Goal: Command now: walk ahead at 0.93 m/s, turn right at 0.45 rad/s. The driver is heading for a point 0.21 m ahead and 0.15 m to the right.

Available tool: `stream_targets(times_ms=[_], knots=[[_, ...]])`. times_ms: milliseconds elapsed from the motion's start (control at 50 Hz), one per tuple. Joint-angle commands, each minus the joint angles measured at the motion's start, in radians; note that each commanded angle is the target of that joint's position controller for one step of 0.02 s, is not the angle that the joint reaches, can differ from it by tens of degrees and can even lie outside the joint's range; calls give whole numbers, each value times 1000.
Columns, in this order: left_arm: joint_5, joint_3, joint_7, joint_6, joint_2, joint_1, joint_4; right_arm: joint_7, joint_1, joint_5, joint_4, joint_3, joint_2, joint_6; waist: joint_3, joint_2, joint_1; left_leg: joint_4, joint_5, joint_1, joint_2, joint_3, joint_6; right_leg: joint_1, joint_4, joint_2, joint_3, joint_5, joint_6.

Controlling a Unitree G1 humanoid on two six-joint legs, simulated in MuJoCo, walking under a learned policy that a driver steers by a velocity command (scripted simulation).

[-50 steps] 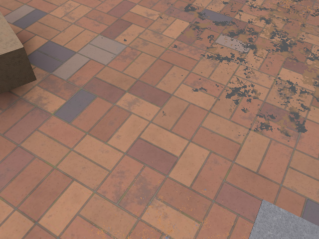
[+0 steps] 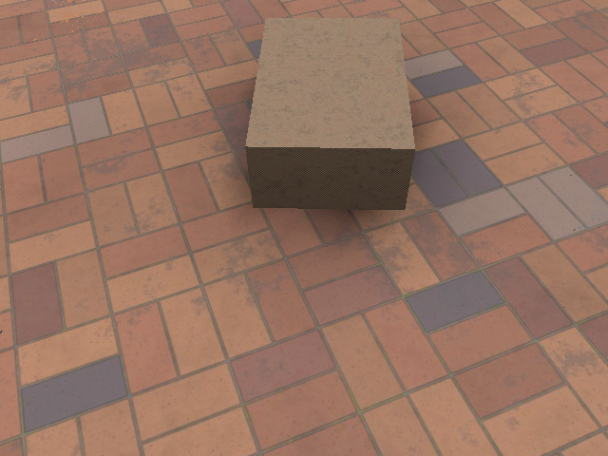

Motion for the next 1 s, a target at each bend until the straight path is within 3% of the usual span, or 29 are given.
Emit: stream_targets(times_ms=[20,40,60,120,140,160,200,240,280,300,320,340,360,380,400,420,460,500,540,580,620,660,680,700,720,740,760,860,1000], knots=[[-8,37,6,-9,122,176,22,8,-133,-27,-143,-3,-104,-42,17,-60,41,95,84,-507,104,-42,-16,370,-365,-271,597,-304,-181],[-8,25,14,-17,93,163,35,13,-127,-33,-143,7,-85,-30,51,-83,7,48,82,-487,119,-32,-39,313,-377,-242,540,-183,-177],[-14,21,19,-26,88,161,43,17,-119,-33,-142,13,-76,-19,68,-99,-11,11,67,-473,124,-12,-58,283,-382,-227,490,-5,-178],[-24,20,23,-46,109,180,70,25,-194,-23,-172,34,-47,-8,96,-78,-23,-173,117,-413,105,80,-100,193,-374,-191,304,615,-168],[-77,10,41,-57,63,137,34,14,-280,50,-209,33,-34,-50,100,-70,11,-302,180,-430,93,56,-106,206,-359,-183,274,628,-152],[-82,10,53,-54,82,149,47,17,-351,48,-226,47,-11,-70,84,-64,34,-443,268,-374,70,81,-105,193,-351,-153,230,651,-123],[-62,21,64,-42,124,254,86,24,-420,32,-242,41,2,-90,32,-80,91,-609,534,-218,3,103,-93,196,-374,-154,227,608,-83],[-53,21,67,-33,124,278,110,22,-400,33,-237,19,-29,-86,14,-122,72,-670,626,-123,-17,65,-68,231,-341,-157,233,537,-43],[-45,25,70,-24,126,248,107,12,-283,32,-204,-9,-75,-77,-46,-150,-2,-657,590,14,-37,49,-44,272,-217,-153,240,637,-10],[-44,27,70,-16,133,196,91,7,-168,30,-171,-23,-93,-76,-92,-150,-81,-669,611,127,-26,54,-32,266,-84,-138,216,701,17],[-35,24,68,-10,124,145,60,0,-24,20,-128,-33,-119,-71,-164,-122,-151,-663,751,277,59,9,-3,218,125,-108,206,636,54],[-9,-7,62,-8,12,253,48,-6,55,-12,-114,-34,-176,-64,-320,141,-103,-546,1224,553,324,-227,135,19,546,8,174,-2,109],[-44,-35,45,-3,-47,487,113,13,79,-5,-89,-19,-113,-57,-531,277,-35,-575,1262,711,507,-567,314,-110,812,72,272,-462,137],[-55,-14,41,10,52,452,135,21,4,24,-114,-21,-78,-44,-485,122,-48,-633,1073,597,456,-540,299,-123,859,8,294,-406,143],[-56,1,49,21,100,308,92,20,-108,42,-126,-14,-44,-36,-326,29,-35,-671,909,430,401,-421,257,-157,817,-42,234,-347,147],[-44,9,62,31,116,194,66,19,-181,46,-124,3,-6,-30,-189,-57,-21,-726,818,241,340,-331,217,-163,735,-75,189,-303,155],[-31,7,74,54,74,162,42,17,-217,19,-100,2,-19,-24,-104,3,28,-797,755,20,274,-247,183,-54,593,-118,159,-231,159],[-27,-10,79,58,4,185,48,16,-242,7,-75,-2,-23,-21,-98,44,59,-821,804,-94,228,-148,172,55,410,-122,121,-216,166],[-18,-21,82,56,-18,148,40,8,-238,10,-53,-11,-44,-15,-138,53,49,-822,811,-100,226,-117,178,122,265,-128,109,-146,165],[-22,-15,80,66,9,116,41,0,-229,18,-35,-18,-67,-2,-160,50,36,-849,559,-115,231,-123,169,186,181,-128,107,-35,156],[-18,-9,79,78,26,72,36,-3,-248,25,-27,-17,-71,13,-108,44,37,-881,167,-184,213,-137,142,233,96,-122,99,25,134],[-1,-8,79,78,24,28,23,-5,-244,30,-15,-4,-45,23,-35,41,40,-887,-123,-253,174,-148,85,277,-18,-112,88,41,104],[7,-10,82,74,32,9,9,-4,-209,27,3,5,-21,23,-7,20,39,-871,-195,-268,153,-147,42,290,-91,-143,124,64,84],[7,-6,87,68,71,2,-7,-3,-172,21,15,9,-15,20,6,-32,21,-811,-213,-274,117,-119,1,293,-146,-213,194,90,54],[-3,12,85,65,136,-22,15,-7,-119,31,17,-1,-24,25,21,-175,-41,-781,-138,-186,52,-25,-28,140,-161,-206,197,-110,20],[-3,-1,77,55,68,-42,8,-15,-144,24,26,-3,-41,29,32,-158,-17,-736,-57,-97,45,-8,-49,62,-196,-173,180,-222,29],[2,-14,73,46,28,-48,15,-20,-156,26,24,-5,-34,34,33,-158,-23,-721,-12,-60,46,-4,-49,33,-205,-163,173,-231,48],[-17,-13,71,14,38,-31,37,-28,-137,28,58,-7,-27,42,-14,-78,-13,-696,149,-28,62,-10,-30,121,-133,-141,141,52,72],[-22,-15,71,20,34,-16,81,-34,-157,38,103,-12,-31,55,-39,-38,-4,-666,305,34,68,-13,-32,160,-112,-125,121,191,65]])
